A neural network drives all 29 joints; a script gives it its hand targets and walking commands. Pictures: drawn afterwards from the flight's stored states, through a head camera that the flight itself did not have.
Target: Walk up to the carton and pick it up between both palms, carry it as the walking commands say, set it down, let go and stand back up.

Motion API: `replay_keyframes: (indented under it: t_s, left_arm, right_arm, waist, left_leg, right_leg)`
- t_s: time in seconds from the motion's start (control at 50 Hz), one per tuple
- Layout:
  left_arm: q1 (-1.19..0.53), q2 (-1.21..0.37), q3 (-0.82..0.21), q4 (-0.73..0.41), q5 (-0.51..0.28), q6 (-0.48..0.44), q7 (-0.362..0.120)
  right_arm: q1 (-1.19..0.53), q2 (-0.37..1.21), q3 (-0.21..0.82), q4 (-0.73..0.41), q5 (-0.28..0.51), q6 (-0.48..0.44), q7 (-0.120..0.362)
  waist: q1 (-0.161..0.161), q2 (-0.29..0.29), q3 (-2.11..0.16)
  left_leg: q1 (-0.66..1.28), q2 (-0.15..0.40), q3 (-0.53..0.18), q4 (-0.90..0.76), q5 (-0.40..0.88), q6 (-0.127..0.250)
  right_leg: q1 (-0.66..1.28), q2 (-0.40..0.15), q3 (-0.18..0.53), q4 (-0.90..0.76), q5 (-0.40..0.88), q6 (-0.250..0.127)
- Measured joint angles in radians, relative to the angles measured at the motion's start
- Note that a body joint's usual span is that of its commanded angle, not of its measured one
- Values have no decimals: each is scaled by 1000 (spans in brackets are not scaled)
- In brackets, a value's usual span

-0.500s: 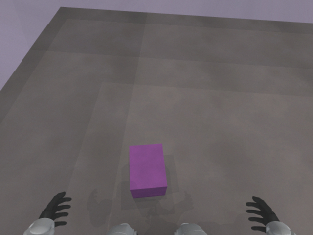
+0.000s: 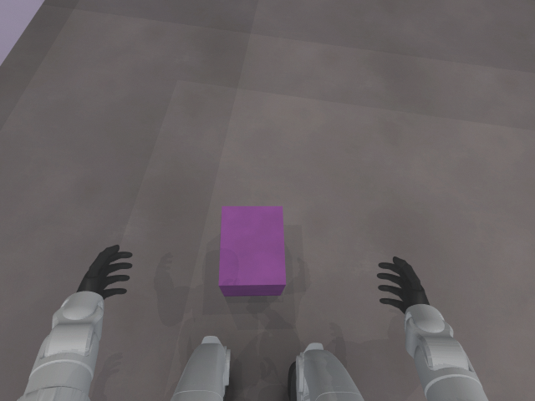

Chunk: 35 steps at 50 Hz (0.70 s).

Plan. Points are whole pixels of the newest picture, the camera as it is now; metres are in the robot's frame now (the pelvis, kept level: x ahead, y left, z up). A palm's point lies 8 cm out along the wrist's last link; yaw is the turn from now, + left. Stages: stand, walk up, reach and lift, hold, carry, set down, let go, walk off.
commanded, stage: reach and lift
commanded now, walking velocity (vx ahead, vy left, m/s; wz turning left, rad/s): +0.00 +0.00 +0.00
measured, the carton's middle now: (252, 252) +0.48 +0.04 -0.61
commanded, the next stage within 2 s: none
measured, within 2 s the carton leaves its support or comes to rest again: neither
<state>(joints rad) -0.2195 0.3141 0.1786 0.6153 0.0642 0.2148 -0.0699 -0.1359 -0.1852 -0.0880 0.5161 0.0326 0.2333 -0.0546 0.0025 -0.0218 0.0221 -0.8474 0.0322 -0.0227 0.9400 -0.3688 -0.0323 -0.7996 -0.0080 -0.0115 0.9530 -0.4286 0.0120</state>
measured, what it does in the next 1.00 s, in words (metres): shifts its weight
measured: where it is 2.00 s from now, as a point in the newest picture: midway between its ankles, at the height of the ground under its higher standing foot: outside the picture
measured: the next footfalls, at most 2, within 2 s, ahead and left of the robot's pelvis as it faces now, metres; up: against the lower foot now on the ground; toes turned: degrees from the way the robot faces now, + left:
none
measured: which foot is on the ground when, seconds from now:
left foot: down 0.00-1.00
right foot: down 0.00-1.00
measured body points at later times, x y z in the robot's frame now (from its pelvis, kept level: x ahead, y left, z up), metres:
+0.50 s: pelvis -0.06 +0.02 -0.04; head +0.18 +0.04 +0.34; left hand +0.40 +0.26 -0.14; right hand +0.39 -0.18 -0.12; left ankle +0.04 +0.14 -0.68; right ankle +0.01 -0.12 -0.68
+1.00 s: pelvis -0.05 +0.02 -0.04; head +0.32 +0.04 +0.20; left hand +0.49 +0.24 -0.20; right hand +0.49 -0.14 -0.20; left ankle +0.05 +0.14 -0.67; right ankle +0.02 -0.12 -0.67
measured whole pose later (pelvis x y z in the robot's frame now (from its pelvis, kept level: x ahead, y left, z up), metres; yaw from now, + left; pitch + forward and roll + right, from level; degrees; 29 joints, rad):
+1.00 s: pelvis -0.05 +0.02 -0.04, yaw -2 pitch +28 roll -1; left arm -1.27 0.34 0.33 0.69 0.03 0.16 -0.03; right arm -1.20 -0.20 -0.23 0.55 0.04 0.19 -0.16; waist 0.04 -0.04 0.55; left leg -1.27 0.02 -0.02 1.09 -0.25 0.00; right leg -1.22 0.00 0.04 1.09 -0.31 0.04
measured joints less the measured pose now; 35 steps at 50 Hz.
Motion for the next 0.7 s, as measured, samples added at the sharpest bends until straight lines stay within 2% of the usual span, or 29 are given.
replay_keyframes:
  t_s: [0.18,0.26,0.36,0.4,0.5,0.58,0.64,0.7]
  left_arm:
    - [-246,45,36,110,-19,83,-49]
    - [-402,59,30,149,-34,118,-41]
    - [-550,53,24,192,-55,150,-4]
    - [-591,54,19,197,-79,148,12]
    - [-682,32,59,241,-39,103,34]
    - [-736,2,111,262,-13,39,46]
    - [-783,-2,141,295,12,-4,44]
    - [-821,-8,151,305,-6,-37,41]
  right_arm:
    - [-218,43,14,5,6,118,-59]
    - [-396,32,-25,68,-2,159,-73]
    - [-596,12,-98,142,-22,170,-82]
    - [-650,8,-109,160,-28,160,-85]
    - [-732,8,-116,239,-26,109,-81]
    - [-750,17,-116,261,-8,49,-65]
    - [-784,41,-131,272,-32,5,-71]
    - [-817,57,-142,259,-29,-32,-80]
  waist:
    - [3,-29,35]
    - [7,-23,87]
    - [5,-3,104]
    - [-1,-5,93]
    - [-15,-20,48]
    - [3,-32,11]
    - [7,-24,-11]
    - [13,-15,-16]
  left_leg:
    - [-138,3,1,72,33,4]
    - [-214,-5,-11,107,54,5]
    - [-311,-13,-10,126,76,15]
    - [-347,-14,-5,129,80,19]
    - [-423,-12,9,127,81,27]
    - [-488,-5,26,140,66,33]
    - [-547,-6,29,145,62,36]
    - [-596,-10,29,148,60,40]
  right_leg:
    - [-146,5,5,86,27,1]
    - [-213,-1,-5,115,44,1]
    - [-306,-8,-2,129,68,13]
    - [-343,-10,3,132,74,17]
    - [-423,-8,17,128,80,25]
    - [-495,-2,35,140,73,30]
    - [-554,-3,38,144,69,34]
    - [-601,-7,38,147,65,36]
